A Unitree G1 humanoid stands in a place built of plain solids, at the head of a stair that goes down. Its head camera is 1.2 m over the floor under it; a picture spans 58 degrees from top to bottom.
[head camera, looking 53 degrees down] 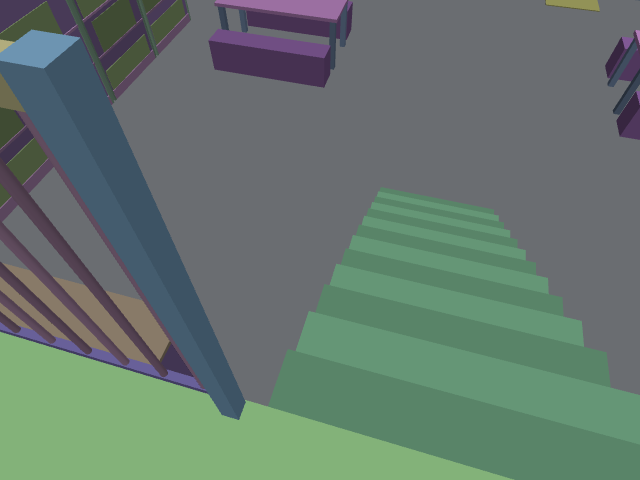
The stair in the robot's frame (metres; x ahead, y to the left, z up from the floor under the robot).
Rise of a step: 0.17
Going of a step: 0.24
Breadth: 1.22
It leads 16 degrees to the right of straight ahead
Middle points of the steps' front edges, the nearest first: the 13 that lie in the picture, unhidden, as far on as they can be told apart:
0.42 -0.48 -0.17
0.65 -0.54 -0.35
0.88 -0.61 -0.52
1.11 -0.67 -0.70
1.34 -0.74 -0.87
1.57 -0.80 -1.04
1.80 -0.87 -1.22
2.03 -0.93 -1.39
2.26 -1.00 -1.57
2.49 -1.06 -1.74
2.72 -1.13 -1.91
2.95 -1.19 -2.09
3.18 -1.26 -2.26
